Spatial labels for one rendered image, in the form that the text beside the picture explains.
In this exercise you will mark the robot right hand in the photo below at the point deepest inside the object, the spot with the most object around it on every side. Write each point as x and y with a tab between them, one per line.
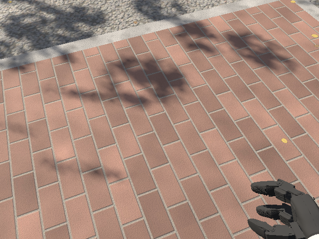
301	219

